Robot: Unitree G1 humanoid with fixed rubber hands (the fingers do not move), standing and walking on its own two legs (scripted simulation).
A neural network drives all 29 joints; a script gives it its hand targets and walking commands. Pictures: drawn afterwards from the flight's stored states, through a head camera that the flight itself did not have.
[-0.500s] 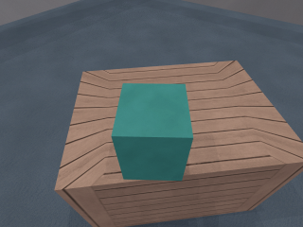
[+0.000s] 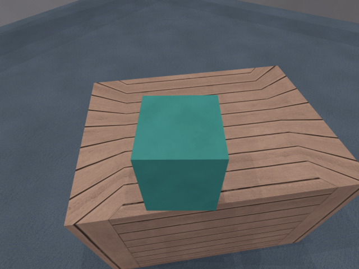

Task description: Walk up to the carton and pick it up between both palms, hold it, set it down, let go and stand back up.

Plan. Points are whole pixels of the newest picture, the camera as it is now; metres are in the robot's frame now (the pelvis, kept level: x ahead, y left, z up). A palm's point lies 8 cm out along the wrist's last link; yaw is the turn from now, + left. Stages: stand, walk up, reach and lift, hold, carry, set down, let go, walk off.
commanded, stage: walk up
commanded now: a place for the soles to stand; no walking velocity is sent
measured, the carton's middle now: (180, 155) +0.43 +0.00 -0.02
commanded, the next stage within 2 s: reach and lift in 1.90 s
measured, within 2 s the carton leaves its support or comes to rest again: neither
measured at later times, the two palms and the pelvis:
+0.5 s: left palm out of the picture +0.10 +0.25 -0.09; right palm out of the picture +0.07 -0.26 -0.10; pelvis +0.00 +0.00 +0.01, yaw -2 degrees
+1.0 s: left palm out of the picture +0.12 +0.22 -0.10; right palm out of the picture +0.02 -0.29 -0.10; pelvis +0.03 -0.03 +0.01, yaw -4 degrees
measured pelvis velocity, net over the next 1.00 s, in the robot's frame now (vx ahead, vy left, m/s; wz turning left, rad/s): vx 0.03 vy -0.03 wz -0.07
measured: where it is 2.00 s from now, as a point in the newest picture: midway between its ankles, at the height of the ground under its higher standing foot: outside the picture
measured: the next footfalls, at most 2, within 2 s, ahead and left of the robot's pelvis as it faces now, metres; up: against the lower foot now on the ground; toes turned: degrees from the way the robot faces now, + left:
none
